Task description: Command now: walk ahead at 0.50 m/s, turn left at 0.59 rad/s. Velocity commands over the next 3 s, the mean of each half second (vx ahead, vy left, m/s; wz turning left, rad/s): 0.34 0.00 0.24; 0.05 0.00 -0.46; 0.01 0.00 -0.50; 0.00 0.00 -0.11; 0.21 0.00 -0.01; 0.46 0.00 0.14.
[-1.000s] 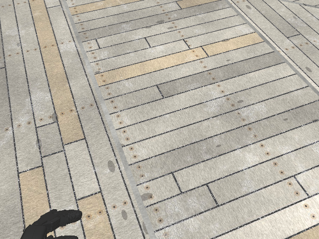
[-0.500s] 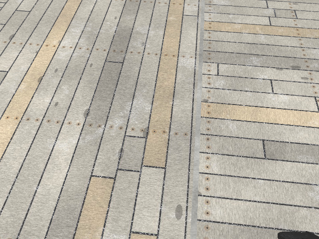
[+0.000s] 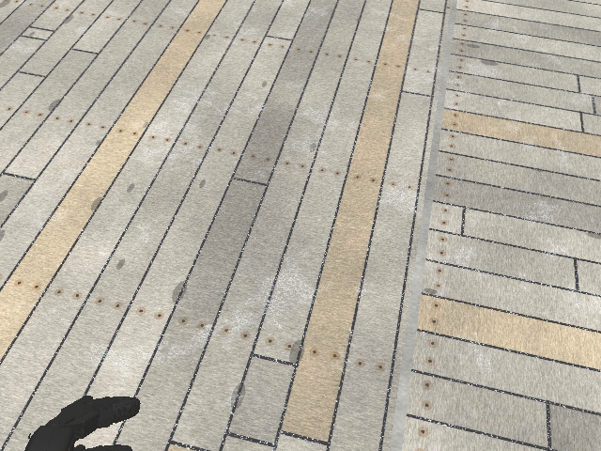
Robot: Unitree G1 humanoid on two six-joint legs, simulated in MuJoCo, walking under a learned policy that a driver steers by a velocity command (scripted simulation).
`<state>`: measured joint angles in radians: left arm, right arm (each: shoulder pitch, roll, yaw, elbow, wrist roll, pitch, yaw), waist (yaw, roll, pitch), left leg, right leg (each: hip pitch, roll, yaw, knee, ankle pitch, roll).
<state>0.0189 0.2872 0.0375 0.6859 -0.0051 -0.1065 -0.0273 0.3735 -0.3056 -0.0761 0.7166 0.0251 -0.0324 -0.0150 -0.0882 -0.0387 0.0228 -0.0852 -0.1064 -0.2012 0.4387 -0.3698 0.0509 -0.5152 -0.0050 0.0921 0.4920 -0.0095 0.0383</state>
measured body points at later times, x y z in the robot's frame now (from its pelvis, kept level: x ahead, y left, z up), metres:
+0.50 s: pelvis +0.22 +0.00 +0.00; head +0.25 +0.02 +0.45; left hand +0.21 +0.29 -0.14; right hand +0.48 -0.20 -0.07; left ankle +0.30 +0.13 -0.74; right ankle +0.15 -0.14 -0.72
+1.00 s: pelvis +0.25 -0.03 +0.01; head +0.28 -0.07 +0.45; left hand +0.42 +0.23 -0.08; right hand +0.35 -0.34 -0.12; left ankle +0.28 +0.12 -0.66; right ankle +0.25 -0.12 -0.73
